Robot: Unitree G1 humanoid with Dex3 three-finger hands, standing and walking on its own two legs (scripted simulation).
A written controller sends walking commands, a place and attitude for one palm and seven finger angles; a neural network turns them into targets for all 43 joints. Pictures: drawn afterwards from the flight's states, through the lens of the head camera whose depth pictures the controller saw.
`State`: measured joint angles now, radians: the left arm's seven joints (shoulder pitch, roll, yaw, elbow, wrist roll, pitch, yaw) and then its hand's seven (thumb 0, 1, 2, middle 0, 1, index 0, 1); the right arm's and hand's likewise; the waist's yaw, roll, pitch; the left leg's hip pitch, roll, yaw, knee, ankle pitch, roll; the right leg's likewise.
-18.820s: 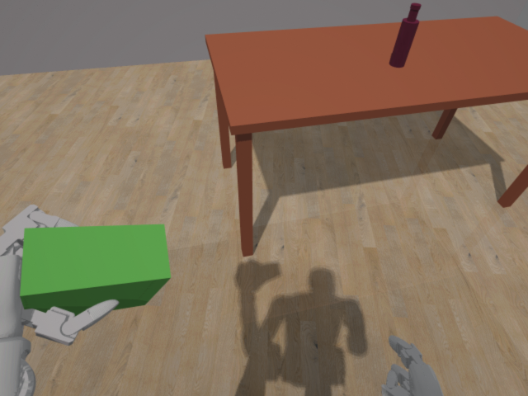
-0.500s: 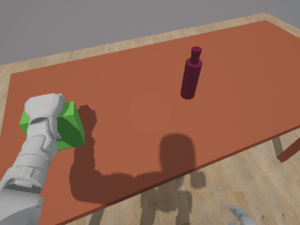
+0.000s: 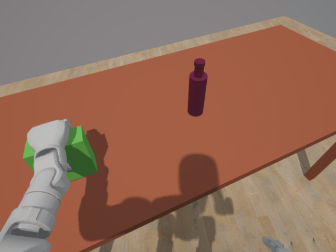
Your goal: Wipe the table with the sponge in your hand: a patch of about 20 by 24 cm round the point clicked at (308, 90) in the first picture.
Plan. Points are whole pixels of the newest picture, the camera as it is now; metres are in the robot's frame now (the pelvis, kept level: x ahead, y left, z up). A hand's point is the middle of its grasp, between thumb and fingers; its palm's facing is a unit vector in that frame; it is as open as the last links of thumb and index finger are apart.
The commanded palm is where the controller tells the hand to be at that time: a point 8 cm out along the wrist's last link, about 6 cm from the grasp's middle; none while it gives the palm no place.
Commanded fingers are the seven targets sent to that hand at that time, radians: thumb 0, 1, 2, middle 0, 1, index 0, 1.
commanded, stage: wipe back along the middle lane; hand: left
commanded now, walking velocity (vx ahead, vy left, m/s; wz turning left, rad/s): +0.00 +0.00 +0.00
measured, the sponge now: (67, 162) +0.33 +0.32 +0.00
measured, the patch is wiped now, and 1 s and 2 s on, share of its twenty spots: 0.25 0.55 0.70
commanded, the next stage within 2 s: slide across to the third lane in 1.36 s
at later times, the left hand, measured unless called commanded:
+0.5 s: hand (64, 164) +0.30 +0.29 +0.05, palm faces +0.00 -0.02 -1.00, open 10.4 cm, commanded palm +0.26 +0.26 +0.08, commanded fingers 0.00 0.10 1.30 -1.20 -1.60 -1.20 -1.60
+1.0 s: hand (65, 180) +0.26 +0.27 +0.05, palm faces +0.05 -0.05 -1.00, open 10.4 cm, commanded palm +0.21 +0.24 +0.08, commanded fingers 0.00 0.10 1.30 -1.20 -1.60 -1.20 -1.60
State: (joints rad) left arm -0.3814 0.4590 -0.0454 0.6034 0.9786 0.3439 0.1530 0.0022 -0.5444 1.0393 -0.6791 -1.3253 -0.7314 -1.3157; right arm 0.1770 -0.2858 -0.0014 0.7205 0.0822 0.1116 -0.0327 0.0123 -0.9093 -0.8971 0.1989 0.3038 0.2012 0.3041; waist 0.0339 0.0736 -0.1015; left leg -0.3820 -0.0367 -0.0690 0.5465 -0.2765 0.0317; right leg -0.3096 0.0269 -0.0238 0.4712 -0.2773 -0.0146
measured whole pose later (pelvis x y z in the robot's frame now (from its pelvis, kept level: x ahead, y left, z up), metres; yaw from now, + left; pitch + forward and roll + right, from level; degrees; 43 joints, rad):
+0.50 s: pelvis -0.01 -0.01 +0.00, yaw +0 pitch +4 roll -1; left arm -0.19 0.39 -0.10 0.37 0.99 0.42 0.18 0.00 -0.51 1.02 -0.65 -1.34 -0.70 -1.33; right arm 0.10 -0.27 0.01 0.67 0.09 0.10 -0.02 0.01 -0.91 -0.90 0.20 0.30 0.20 0.30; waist 0.06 0.09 -0.12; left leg -0.35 -0.03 -0.06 0.55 -0.28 0.02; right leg -0.29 0.03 -0.02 0.50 -0.29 -0.02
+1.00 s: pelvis -0.01 +0.00 +0.00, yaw -2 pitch +2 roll -1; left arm 0.05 0.37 -0.16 0.09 0.98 0.51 0.19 0.00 -0.50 1.02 -0.64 -1.34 -0.69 -1.33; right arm 0.06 -0.26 0.02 0.66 0.08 0.09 0.00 0.01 -0.91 -0.90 0.20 0.30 0.20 0.30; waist 0.08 0.09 -0.11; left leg -0.29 -0.03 -0.04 0.55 -0.29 0.03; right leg -0.24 0.03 0.01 0.51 -0.29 -0.01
